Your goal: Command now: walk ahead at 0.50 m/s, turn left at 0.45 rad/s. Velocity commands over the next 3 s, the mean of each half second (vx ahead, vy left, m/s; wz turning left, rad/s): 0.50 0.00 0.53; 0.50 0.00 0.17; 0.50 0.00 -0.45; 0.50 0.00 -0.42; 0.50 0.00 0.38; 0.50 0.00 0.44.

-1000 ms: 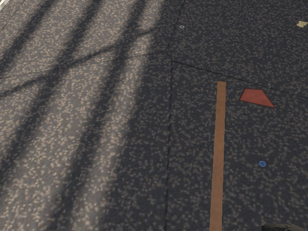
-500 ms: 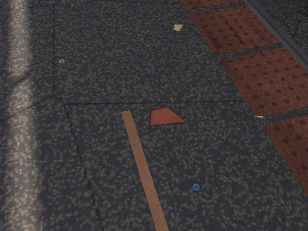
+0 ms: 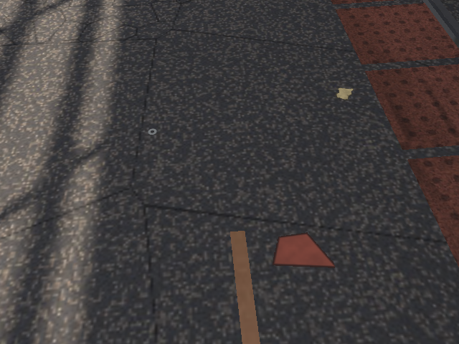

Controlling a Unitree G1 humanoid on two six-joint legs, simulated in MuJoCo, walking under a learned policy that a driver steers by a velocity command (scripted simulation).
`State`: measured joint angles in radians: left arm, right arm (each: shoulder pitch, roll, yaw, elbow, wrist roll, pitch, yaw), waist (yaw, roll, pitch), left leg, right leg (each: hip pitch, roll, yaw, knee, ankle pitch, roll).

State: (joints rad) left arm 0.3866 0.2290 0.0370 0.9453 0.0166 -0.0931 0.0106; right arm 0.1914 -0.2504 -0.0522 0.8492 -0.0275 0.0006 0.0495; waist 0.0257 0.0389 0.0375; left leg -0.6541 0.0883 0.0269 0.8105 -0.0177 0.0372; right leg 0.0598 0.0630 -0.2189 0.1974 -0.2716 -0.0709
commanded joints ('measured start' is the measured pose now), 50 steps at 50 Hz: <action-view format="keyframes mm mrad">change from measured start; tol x32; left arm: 1 27 120 20 -27 1 -9 12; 29 -440 104 -5 -301 15 38 -37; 35 75 328 65 -188 50 8 1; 50 41 152 36 -59 -16 6 -20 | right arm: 1 -137 -16 10 -104 -5 -16 11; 36 351 -121 -22 -31 20 -71 -50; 50 -130 -45 32 -144 -8 -46 -12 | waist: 1 19 -91 81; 10 -123 175 -313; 50 10 -120 22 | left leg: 1 -2 -18 67 -112 24 26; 8 532 -172 84 -305 -222 197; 10 961 266 -793 -497 -194 436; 17 478 39 -280 -587 189 263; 33 626 9 -282 -256 490 109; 37 44 -150 -168 460 -411 52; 50 85 -34 0 -109 -66 -68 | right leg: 1 -30 -298 42 -48 538 -57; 7 57 -327 -27 429 1110 -37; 10 -711 1 133 1288 -277 66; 28 -691 -113 208 443 254 111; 33 -268 -42 190 262 145 15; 36 156 -482 1020 50 -166 -190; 50 -196 -205 390 -43 347 -139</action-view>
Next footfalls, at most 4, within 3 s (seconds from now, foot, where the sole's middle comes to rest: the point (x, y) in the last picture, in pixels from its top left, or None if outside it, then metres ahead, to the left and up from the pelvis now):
0.16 left None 0.24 0.09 -0.78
0.68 right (248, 312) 0.58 0.01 -0.78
1.18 left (161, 262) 0.74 0.29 -0.78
1.70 right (224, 191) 1.03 0.10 -0.78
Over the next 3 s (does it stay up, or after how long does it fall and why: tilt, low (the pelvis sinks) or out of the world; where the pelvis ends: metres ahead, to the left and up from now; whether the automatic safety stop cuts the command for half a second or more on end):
stays up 1.60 0.18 0.00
